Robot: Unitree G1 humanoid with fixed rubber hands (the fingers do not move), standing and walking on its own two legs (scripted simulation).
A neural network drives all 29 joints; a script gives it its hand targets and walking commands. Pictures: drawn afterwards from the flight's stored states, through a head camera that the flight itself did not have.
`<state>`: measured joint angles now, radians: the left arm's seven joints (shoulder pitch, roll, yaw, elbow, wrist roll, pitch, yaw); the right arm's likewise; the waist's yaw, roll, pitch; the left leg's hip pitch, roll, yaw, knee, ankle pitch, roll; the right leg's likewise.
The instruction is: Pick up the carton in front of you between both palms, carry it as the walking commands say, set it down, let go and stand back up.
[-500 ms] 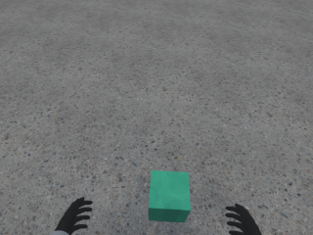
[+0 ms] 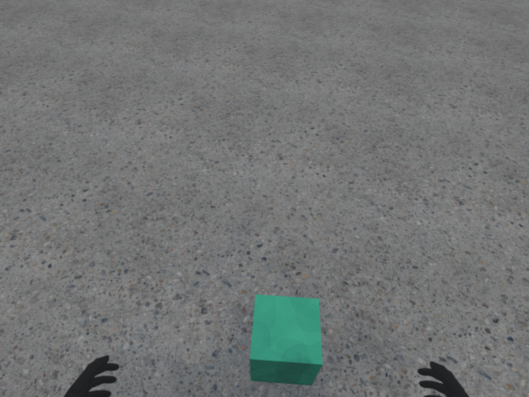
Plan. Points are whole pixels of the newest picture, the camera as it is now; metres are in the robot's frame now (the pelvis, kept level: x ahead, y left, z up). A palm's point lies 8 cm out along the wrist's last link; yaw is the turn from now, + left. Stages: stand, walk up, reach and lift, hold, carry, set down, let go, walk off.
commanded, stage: stand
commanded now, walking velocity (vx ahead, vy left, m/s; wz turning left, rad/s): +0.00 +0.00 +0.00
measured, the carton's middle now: (284, 340) +0.44 -0.06 -0.64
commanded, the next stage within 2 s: none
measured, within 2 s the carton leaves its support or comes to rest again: neither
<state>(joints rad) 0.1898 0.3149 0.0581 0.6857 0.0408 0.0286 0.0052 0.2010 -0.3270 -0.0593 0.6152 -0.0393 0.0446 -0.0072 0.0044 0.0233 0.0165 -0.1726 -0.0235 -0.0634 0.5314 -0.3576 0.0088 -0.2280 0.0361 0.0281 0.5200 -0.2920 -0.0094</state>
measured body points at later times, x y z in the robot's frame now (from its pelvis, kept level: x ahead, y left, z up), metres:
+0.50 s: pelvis +0.01 +0.00 +0.01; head +0.01 -0.01 +0.45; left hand +0.13 +0.30 -0.10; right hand +0.15 -0.29 -0.10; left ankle -0.05 +0.12 -0.73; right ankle -0.01 -0.11 -0.73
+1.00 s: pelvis -0.01 +0.00 +0.01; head -0.01 -0.01 +0.46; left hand +0.09 +0.31 -0.10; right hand +0.10 -0.31 -0.10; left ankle -0.05 +0.12 -0.73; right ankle -0.01 -0.12 -0.73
